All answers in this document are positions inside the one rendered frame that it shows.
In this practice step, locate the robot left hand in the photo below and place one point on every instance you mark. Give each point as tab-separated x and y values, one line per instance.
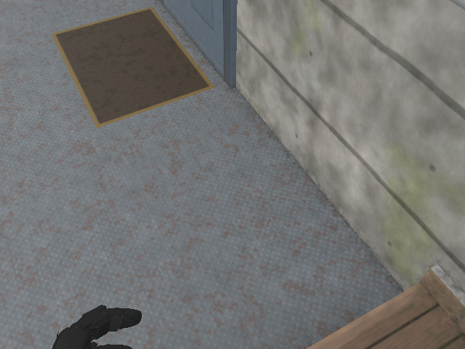
93	325

